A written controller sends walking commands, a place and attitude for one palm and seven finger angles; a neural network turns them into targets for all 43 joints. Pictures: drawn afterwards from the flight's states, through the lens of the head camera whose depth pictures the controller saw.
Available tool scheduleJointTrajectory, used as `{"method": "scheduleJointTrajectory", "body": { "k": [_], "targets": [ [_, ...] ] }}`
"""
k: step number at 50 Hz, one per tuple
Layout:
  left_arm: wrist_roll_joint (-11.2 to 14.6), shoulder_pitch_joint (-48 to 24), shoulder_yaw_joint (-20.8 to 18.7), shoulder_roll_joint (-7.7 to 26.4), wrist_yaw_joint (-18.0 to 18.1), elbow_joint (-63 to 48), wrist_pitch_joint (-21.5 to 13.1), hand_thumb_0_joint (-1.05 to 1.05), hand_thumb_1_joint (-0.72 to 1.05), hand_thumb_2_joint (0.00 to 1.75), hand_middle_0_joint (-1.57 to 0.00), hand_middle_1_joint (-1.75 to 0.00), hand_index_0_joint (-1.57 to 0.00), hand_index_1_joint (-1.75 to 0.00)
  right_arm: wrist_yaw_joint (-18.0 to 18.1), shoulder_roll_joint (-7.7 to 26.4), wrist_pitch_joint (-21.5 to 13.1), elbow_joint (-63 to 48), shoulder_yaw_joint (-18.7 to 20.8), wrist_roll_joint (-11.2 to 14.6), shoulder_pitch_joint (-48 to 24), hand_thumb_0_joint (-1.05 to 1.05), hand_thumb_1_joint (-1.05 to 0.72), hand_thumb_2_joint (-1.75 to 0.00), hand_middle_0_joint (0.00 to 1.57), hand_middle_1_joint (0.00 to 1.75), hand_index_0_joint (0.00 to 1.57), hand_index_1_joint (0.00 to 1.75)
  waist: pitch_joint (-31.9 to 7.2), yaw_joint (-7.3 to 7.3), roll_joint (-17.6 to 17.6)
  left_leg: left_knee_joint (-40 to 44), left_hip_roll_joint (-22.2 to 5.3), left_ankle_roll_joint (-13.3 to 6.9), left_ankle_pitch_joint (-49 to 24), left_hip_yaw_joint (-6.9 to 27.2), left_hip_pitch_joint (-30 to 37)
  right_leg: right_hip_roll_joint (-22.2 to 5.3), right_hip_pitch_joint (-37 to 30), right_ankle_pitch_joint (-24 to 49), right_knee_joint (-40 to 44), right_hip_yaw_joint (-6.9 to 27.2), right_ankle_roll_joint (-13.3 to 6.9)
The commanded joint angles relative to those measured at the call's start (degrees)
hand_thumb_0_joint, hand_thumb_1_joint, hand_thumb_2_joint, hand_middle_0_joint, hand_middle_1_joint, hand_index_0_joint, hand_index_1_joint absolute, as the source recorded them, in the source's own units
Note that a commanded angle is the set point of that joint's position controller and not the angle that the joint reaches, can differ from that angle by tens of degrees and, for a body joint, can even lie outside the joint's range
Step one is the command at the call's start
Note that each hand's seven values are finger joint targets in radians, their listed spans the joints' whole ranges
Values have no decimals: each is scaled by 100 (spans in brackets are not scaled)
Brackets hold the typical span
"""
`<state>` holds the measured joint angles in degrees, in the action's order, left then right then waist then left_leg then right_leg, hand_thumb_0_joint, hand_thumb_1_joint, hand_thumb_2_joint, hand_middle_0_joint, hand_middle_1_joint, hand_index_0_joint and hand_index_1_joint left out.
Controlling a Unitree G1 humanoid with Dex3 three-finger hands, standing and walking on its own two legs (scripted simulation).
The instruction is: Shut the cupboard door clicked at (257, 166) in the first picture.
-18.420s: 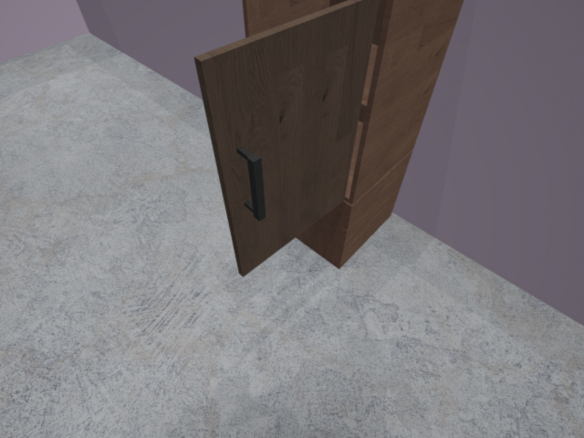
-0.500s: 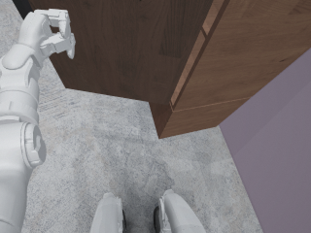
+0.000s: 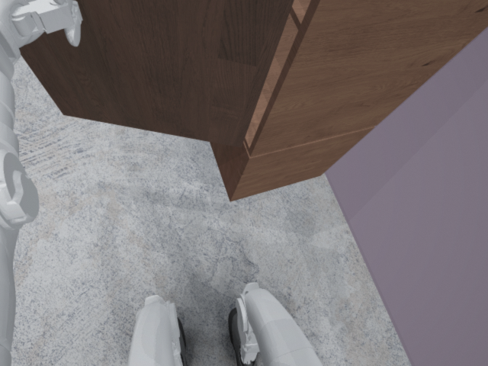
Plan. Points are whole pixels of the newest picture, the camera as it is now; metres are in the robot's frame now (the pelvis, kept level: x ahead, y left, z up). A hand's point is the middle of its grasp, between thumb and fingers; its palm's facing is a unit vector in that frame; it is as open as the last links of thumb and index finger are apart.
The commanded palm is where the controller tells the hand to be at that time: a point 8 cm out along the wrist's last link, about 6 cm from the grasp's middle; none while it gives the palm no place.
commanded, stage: push the door shut along its arc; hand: left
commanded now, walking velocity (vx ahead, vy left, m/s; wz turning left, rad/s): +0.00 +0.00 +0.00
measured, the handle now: out of the picture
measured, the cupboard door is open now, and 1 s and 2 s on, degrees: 64 59 59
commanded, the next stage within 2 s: pull the fist back off the door in 0.02 s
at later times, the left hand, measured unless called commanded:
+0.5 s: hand (100, 11) +0.60 +0.12 +0.10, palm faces +0.10 -0.99 -0.03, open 3.0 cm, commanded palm +0.57 +0.15 +0.12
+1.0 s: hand (104, 62) +0.52 +0.11 +0.10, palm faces +0.10 -0.99 -0.04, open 3.2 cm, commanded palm +0.50 +0.16 +0.12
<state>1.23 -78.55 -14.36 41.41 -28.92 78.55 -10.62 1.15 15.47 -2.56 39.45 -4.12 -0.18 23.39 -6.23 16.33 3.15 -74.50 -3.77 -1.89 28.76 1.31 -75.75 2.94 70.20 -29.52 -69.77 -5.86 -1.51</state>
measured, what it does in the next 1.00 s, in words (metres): stands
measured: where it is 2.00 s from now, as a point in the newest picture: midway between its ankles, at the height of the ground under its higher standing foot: (211, 359)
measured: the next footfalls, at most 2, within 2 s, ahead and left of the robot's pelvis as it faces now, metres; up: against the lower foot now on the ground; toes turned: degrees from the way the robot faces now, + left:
none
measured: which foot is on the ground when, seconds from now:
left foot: down 0.00-1.00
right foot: down 0.00-1.00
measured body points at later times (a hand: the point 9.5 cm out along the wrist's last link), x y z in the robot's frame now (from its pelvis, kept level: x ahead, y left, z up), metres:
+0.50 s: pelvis +0.01 -0.01 +0.01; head +0.18 +0.01 +0.43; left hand +0.59 +0.17 +0.11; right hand -0.05 -0.23 -0.09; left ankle +0.04 +0.10 -0.61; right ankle +0.02 -0.11 -0.61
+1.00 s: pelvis +0.03 -0.01 +0.04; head +0.15 +0.00 +0.48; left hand +0.51 +0.17 +0.11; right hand +0.07 -0.29 -0.07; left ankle +0.04 +0.10 -0.61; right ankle +0.02 -0.11 -0.61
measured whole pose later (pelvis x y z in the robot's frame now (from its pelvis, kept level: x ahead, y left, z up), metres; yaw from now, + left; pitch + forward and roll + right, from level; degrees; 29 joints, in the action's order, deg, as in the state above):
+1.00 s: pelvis +0.03 -0.01 +0.04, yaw +3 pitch +22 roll -2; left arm 1.2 -46.7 -13.1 14.0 4.5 60.7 -26.8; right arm -4.2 15.6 2.2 37.1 2.2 -2.1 20.2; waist -8.3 8.7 1.9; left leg -62.4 -2.3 -0.4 27.5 -0.5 -57.0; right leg 1.9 53.2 -29.6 -60.7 -3.9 -2.3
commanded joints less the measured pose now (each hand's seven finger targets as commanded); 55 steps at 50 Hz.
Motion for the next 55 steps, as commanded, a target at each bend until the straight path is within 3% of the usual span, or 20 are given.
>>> {"method": "scheduleJointTrajectory", "body": {
  "k": [1, 4, 6, 7, 8, 10, 13, 15, 17, 20, 24, 27, 29, 33, 37, 39, 45, 46, 50, 55],
  "targets": [
    [142, -3299, -3, 541, -16, -1106, -227, 0, 90, 90, -130, -150, -130, -150, 153, 1262, -145, -23, 417, 4, 1169, 0, -90, -90, 20, 30, 20, 30, -3126, 446, 1381, 469, 49, -120, -2091, 543, 3633, 148, -135, 1326, 968, 236, -47],
    [136, -3468, 86, 455, 0, -1112, -212, 0, 90, 90, -130, -150, -130, -150, 178, 1258, -200, 32, 393, 8, 1161, 0, -90, -90, 20, 30, 20, 30, -3097, 539, 1363, 400, 44, -160, -2106, 521, 3533, 159, -73, 1352, 915, 222, -47],
    [103, -3588, 220, 319, 7, -1219, -207, 0, 90, 90, -130, -150, -130, -150, 172, 1270, -226, 62, 408, -13, 1127, 0, -90, -90, 20, 30, 20, 30, -3255, 546, 1623, 375, 25, -127, -2179, 569, 3755, 158, 85, 1335, 856, 179, -59],
    [397, -3564, -982, 645, 1145, -1271, -75, 0, 90, 90, -130, -150, -130, -150, 93, 1105, -204, -228, 321, -131, 1580, 0, -90, -90, 20, 30, 20, 30, -3208, 295, 1653, 548, -71, -84, -2003, 691, 3412, 101, -59, 1296, 919, 250, -53],
    [239, -3305, -764, 331, 1727, -1047, 10, 0, 90, 90, -130, -150, -130, -150, -12, 1086, -201, -242, 312, -171, 1508, 0, -90, -90, 20, 30, 20, 30, -3154, 350, 1504, 616, -75, -57, -1812, 718, 3286, 92, -63, 1188, 912, 260, -18],
    [147, -3186, -875, 136, 2420, -1147, -8, 0, 90, 90, -130, -150, -130, -150, -139, 1077, -148, -250, 393, -288, 1632, 0, -90, -90, 20, 30, 20, 30, -3156, 371, 1265, 678, -94, -32, -1852, 779, 3319, 66, -89, 1222, 863, 205, 38],
    [-365, -3101, -829, -114, 3533, -1842, -311, 0, 90, 90, -130, -150, -130, -150, -397, 1007, -74, -345, 475, -488, 1714, 0, -90, -90, 20, 30, 20, 30, -3571, 199, 1666, 702, -54, 41, -2108, 761, 3661, 31, -151, 1320, 847, 233, 61],
    [-840, -2958, -652, -46, 3826, -2051, -610, 0, 90, 90, -130, -150, -130, -150, -557, 1027, -10, -335, 535, -547, 1742, 0, -90, -90, 20, 30, 20, 30, -3835, 188, 1794, 689, -64, 71, -2340, 761, 3962, 37, -158, 1383, 836, 235, 45],
    [-1013, -2817, -488, -96, 3799, -2083, -767, 0, 90, 90, -130, -150, -130, -150, -632, 1039, 94, -347, 596, -514, 1751, 0, -90, -90, 20, 30, 20, 30, -3853, 224, 1654, 806, -29, 65, -2297, 683, 3988, 67, -506, 1466, 1000, 271, 28],
    [-762, -2853, -526, -47, 3422, -2104, -813, 0, 90, 90, -130, -150, -130, -150, -599, 1065, 191, -370, 622, -408, 1731, 0, -90, -90, 20, 30, 20, 30, -3847, 238, 1373, 982, 46, 18, -2104, 579, 3809, 91, -1132, 1608, 1220, 355, 35],
    [-261, -2221, -1067, 235, 3129, -1857, -789, 0, 90, 90, -130, -150, -130, -150, -503, 1037, 234, -418, 576, -307, 1690, 0, -90, -90, 20, 30, 20, 30, -3677, 4, 905, 1205, 117, -22, -1965, 398, 3416, 103, -1919, 1796, 1442, 461, 68],
    [-222, -1274, -1291, 297, 3181, -1881, -1000, 0, 90, 90, -130, -150, -130, -150, -501, 941, 268, -525, 568, -303, 1640, 0, -90, -90, 20, 30, 20, 30, -3448, -268, 585, 1310, 148, -30, -2149, 221, 3108, 76, -2496, 2249, 1502, 553, 97],
    [-297, -884, -996, -134, 3217, -1884, -1192, 0, 90, 90, -130, -150, -130, -150, -539, 884, 271, -516, 587, -320, 1623, 0, -90, -90, 20, 30, 20, 30, -3175, -283, 625, 1373, 162, -23, -2220, 162, 3211, 62, -2431, 2371, 1526, 544, 96],
    [-196, -63, -555, -901, 3160, -1757, -1300, 0, 90, 90, -130, -150, -130, -150, -584, 896, 361, -509, 705, -277, 1549, 0, -90, -90, 20, 30, 20, 30, -2608, -272, 126, 1513, 196, -20, -2130, 63, 3190, 65, -2492, 2453, 1708, 547, 113],
    [152, 85, -464, -1253, 3021, -2322, -1479, 0, 90, 90, -130, -150, -130, -150, -536, 885, 417, -546, 803, -219, 1411, 0, -90, -90, 20, 30, 20, 30, -2827, -411, 81, 1618, 268, -1, -2381, 14, 3545, 28, -2805, 2849, 1743, 545, 108],
    [230, 3, -253, -1494, 3036, -2779, -1676, 0, 90, 90, -130, -150, -130, -150, -521, 854, 411, -546, 827, -199, 1287, 0, -90, -90, 20, 30, 20, 30, -2939, -441, 408, 1597, 272, 13, -2603, 12, 3977, 18, -2634, 2946, 1710, 516, 93],
    [80, 143, 18, -1733, 3302, -3582, -2180, 0, 90, 90, -130, -150, -130, -150, -506, 789, 399, -406, 918, -192, 979, 0, -90, -90, 20, 30, 20, 30, -3323, -567, 759, 1501, 234, 77, -3241, 98, 4812, -17, -2438, 3175, 1551, 465, 76],
    [61, 404, 6, -1768, 3342, -3406, -2146, 0, 90, 90, -130, -150, -130, -150, -510, 780, 412, -406, 908, -186, 929, 0, -90, -90, 20, 30, 20, 30, -3196, -610, 611, 1547, 245, 79, -3105, 85, 4683, -16, -2504, 3102, 1566, 452, 81],
    [-90, -56, 176, -1868, 3479, -2692, -1897, 0, 90, 90, -130, -150, -130, -150, -430, 808, 492, -313, 884, -146, 782, 0, -90, -90, 20, 30, 20, 30, -2510, -364, 193, 1624, 257, 50, -2403, 102, 4225, -56, -2220, 2605, 1675, 469, 125],
    [33, -189, -158, -1552, 3506, -2280, -1818, 0, 90, 90, -130, -150, -130, -150, -343, 820, 470, -409, 789, -158, 597, 0, -90, -90, 20, 30, 20, 30, -2612, -395, -128, 1616, 333, 7, -2069, 61, 3722, -95, -2550, 2528, 1669, 570, 145]
  ]
}}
